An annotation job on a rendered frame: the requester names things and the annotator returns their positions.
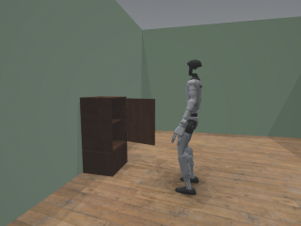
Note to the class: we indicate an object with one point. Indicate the robot left shin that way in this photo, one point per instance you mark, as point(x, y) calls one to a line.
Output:
point(185, 170)

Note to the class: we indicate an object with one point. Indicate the robot left forearm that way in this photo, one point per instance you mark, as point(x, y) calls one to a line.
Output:
point(187, 113)

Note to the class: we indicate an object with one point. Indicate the cupboard door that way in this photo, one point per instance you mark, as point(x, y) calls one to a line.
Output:
point(141, 120)

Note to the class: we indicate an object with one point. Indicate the robot left upper arm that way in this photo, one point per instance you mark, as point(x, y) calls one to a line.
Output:
point(192, 90)

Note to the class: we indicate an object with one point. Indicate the robot left hand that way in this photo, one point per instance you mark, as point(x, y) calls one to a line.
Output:
point(180, 132)

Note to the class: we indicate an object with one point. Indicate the left robot foot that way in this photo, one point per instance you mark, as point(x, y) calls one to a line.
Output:
point(184, 190)

